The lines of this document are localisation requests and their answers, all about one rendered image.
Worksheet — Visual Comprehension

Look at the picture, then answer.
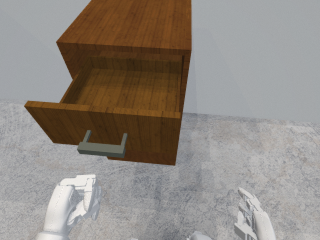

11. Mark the cabinet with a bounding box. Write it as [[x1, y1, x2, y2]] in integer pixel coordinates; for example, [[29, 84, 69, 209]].
[[56, 0, 192, 166]]

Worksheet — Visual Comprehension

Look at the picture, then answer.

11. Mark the handle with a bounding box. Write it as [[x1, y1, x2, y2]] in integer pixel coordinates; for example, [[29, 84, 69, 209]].
[[77, 130, 128, 158]]

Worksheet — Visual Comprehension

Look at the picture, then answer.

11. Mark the robot right hand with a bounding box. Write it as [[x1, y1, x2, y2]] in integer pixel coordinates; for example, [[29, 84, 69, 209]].
[[234, 187, 276, 240]]

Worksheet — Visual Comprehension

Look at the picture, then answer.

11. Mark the drawer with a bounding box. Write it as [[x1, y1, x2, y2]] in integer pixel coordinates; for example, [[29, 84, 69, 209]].
[[24, 55, 182, 154]]

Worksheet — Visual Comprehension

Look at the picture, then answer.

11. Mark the robot left hand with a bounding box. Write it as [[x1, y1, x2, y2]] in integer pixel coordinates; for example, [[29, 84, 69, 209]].
[[43, 174, 103, 236]]

